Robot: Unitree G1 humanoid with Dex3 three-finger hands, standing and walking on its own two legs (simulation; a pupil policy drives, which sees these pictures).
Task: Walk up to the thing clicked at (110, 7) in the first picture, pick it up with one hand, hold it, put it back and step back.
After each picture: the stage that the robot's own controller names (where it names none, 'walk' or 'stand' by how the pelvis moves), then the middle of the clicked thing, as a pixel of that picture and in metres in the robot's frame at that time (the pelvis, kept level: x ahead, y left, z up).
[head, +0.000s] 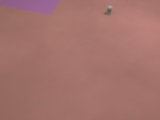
stand; (109, 10) +2.02 -0.39 -0.72
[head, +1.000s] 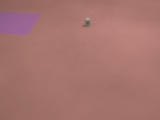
walk; (87, 22) +1.90 +0.04 -0.70
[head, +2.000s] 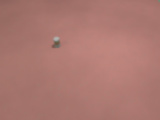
walk; (57, 42) +1.30 +0.33 -0.72
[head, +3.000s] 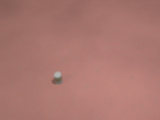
walk; (58, 78) +0.82 +0.28 -0.72
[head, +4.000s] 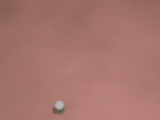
walk; (60, 107) +0.50 +0.20 -0.69
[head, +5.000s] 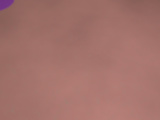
stand; out of the picture +0.35 +0.17 -0.71
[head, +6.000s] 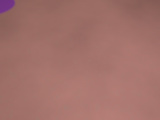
stand; out of the picture +0.33 +0.16 -0.72
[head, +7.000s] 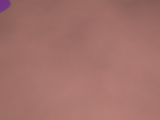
stand; out of the picture +0.34 +0.18 -0.73
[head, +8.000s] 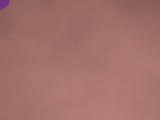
stand; out of the picture +0.33 +0.18 -0.73
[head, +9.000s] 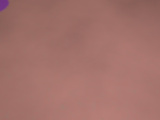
stand; out of the picture +0.33 +0.18 -0.73
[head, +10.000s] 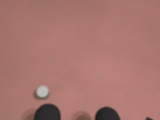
go down; (43, 93) +0.37 +0.19 -0.52
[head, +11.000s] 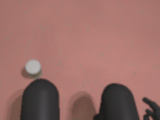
go down; (34, 69) +0.41 +0.22 -0.33
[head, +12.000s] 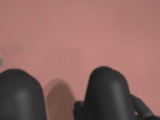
close in; out of the picture +0.38 +0.26 -0.23
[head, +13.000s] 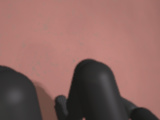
close; out of the picture +0.38 +0.27 -0.22
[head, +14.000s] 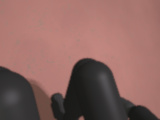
close; out of the picture +0.37 +0.28 -0.22
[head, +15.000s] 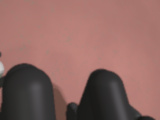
lift; out of the picture +0.31 +0.26 -0.16
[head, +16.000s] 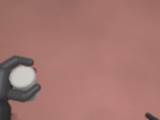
lift; (26, 84) +0.31 +0.18 +0.02
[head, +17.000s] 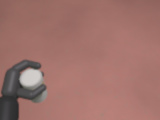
hold; (34, 86) +0.32 +0.17 +0.01
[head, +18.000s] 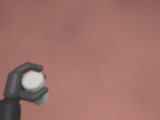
hold; (36, 88) +0.32 +0.17 +0.01
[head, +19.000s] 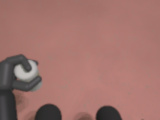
crouch; (29, 76) +0.35 +0.18 -0.07
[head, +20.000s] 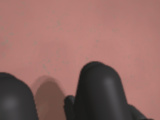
lower; out of the picture +0.38 +0.28 -0.21
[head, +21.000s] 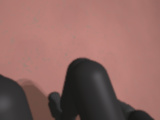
lower; out of the picture +0.40 +0.29 -0.22
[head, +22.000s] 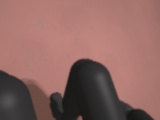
lower; out of the picture +0.39 +0.29 -0.22
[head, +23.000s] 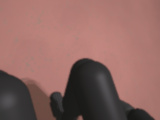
lower; out of the picture +0.39 +0.29 -0.22
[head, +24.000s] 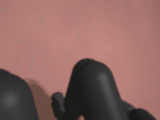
loosen; out of the picture +0.38 +0.28 -0.22
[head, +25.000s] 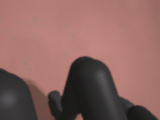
withdraw; out of the picture +0.38 +0.26 -0.22
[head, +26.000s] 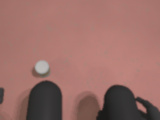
walk; (43, 69) +0.41 +0.21 -0.38
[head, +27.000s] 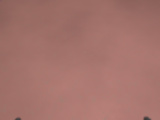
stand; out of the picture +0.34 +0.16 -0.66
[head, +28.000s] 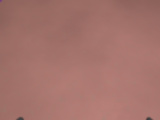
stand; out of the picture +0.35 +0.18 -0.67
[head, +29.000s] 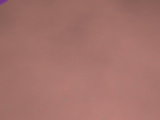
stand; out of the picture +0.35 +0.16 -0.70
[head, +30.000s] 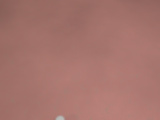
walk; out of the picture +0.37 +0.16 -0.71
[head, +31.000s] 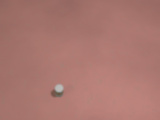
walk; (59, 90) +0.57 +0.13 -0.71
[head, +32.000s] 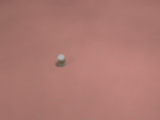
walk; (61, 60) +0.91 +0.25 -0.70
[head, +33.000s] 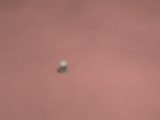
stand; (63, 67) +0.98 +0.19 -0.71
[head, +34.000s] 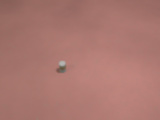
stand; (62, 66) +0.99 +0.20 -0.73
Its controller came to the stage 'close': yes
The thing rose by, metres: 0.71
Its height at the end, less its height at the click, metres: +0.00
